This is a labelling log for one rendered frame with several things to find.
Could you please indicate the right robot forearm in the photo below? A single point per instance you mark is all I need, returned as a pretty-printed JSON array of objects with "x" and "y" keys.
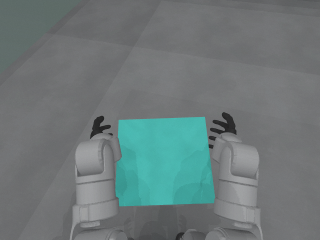
[{"x": 236, "y": 201}]

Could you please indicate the right robot hand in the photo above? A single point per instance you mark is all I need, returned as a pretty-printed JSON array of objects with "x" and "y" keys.
[{"x": 229, "y": 127}]

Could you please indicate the left robot upper arm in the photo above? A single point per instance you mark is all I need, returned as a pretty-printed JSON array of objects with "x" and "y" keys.
[{"x": 111, "y": 233}]

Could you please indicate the right robot shin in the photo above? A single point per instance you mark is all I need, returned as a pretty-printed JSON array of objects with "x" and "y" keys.
[{"x": 190, "y": 230}]

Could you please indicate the right robot upper arm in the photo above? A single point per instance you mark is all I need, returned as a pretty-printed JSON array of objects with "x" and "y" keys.
[{"x": 221, "y": 233}]

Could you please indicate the left robot hand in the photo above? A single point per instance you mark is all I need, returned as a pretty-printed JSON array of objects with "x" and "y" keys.
[{"x": 97, "y": 129}]

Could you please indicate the left robot forearm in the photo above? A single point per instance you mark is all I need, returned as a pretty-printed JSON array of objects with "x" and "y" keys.
[{"x": 96, "y": 201}]

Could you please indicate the carton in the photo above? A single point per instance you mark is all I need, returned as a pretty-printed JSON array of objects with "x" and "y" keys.
[{"x": 165, "y": 161}]

